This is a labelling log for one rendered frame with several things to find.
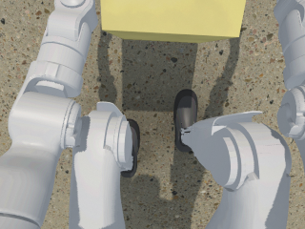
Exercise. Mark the robot right upper arm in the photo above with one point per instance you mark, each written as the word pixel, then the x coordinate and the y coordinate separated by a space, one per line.
pixel 291 117

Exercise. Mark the carton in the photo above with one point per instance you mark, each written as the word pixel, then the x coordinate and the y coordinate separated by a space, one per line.
pixel 181 21

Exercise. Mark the left robot forearm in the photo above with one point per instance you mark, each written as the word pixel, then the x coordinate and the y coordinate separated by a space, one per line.
pixel 63 52

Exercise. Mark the robot left upper arm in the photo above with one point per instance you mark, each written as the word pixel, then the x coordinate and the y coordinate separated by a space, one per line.
pixel 42 126

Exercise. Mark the right robot foot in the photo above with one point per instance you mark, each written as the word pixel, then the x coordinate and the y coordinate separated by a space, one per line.
pixel 185 110

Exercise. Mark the right robot forearm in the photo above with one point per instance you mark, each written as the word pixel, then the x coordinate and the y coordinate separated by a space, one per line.
pixel 290 15

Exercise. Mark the robot left shin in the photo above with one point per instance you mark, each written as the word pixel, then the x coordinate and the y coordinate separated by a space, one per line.
pixel 107 107

